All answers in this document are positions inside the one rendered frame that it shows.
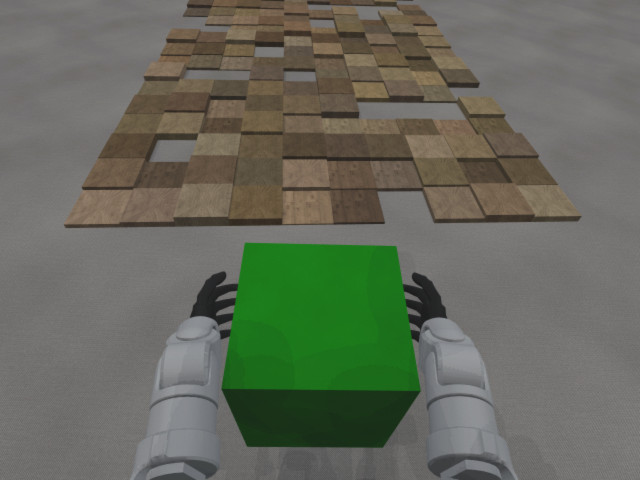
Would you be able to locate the robot left hand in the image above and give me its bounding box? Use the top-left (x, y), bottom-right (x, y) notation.
top-left (190, 271), bottom-right (238, 339)

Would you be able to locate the left robot forearm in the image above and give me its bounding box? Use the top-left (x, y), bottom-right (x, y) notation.
top-left (130, 316), bottom-right (222, 480)

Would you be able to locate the robot right hand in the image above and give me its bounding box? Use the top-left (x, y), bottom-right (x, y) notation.
top-left (403, 273), bottom-right (447, 342)

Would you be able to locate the carton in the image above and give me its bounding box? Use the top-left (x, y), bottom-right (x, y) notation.
top-left (221, 243), bottom-right (421, 448)

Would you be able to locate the right robot forearm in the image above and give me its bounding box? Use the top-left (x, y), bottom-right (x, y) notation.
top-left (418, 318), bottom-right (518, 480)

